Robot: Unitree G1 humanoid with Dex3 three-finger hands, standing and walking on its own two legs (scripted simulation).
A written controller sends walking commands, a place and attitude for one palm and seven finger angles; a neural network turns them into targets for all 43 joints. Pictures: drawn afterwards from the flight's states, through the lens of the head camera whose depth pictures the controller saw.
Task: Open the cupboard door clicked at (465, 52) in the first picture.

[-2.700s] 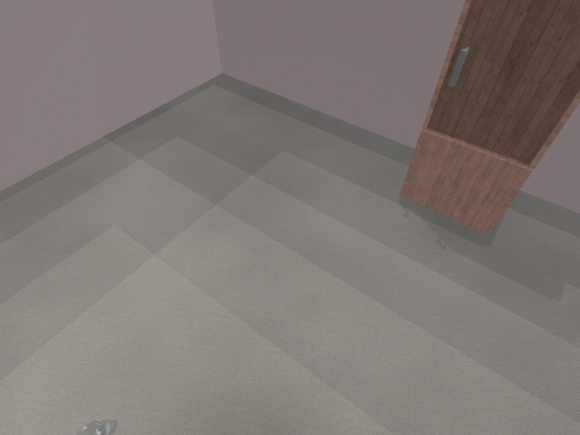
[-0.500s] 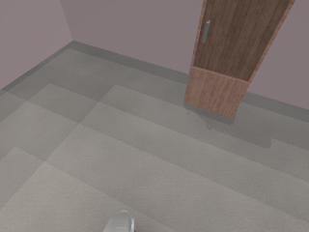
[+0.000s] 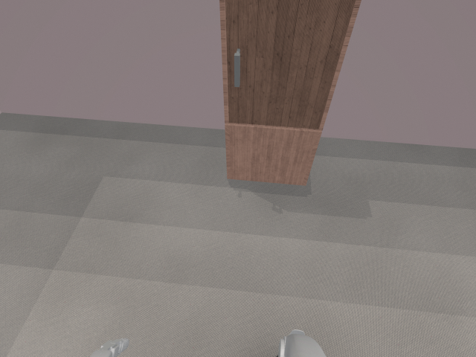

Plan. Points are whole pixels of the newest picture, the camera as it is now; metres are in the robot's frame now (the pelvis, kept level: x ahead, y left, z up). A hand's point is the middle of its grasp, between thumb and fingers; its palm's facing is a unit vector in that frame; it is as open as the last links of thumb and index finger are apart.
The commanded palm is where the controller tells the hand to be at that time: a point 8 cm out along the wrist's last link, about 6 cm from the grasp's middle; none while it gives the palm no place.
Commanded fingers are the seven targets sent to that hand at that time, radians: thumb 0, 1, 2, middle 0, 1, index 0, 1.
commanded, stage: walk to a spot facing it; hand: left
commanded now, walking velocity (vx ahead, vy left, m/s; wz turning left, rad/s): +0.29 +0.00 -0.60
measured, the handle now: (237, 68) +1.04 +0.03 -0.07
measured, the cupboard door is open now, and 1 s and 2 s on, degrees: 0 0 0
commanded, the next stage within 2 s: take the last steps up to it in 0.14 s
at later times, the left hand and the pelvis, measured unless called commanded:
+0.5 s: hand (174, 297) +0.27 +0.15 -0.17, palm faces -0.09 -0.97 -0.20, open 7.3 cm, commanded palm none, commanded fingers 0.00 0.90 0.90 -0.20 -0.30 -0.20 -0.30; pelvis +0.20 -0.03 +0.00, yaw -9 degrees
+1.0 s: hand (194, 221) +0.46 +0.13 -0.18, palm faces -0.15 -0.97 -0.16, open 7.3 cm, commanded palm none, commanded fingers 0.00 0.90 0.90 -0.20 -0.30 -0.20 -0.30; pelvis +0.38 -0.04 +0.00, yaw -9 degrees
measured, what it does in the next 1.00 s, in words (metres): walks ahead: right foot, then left foot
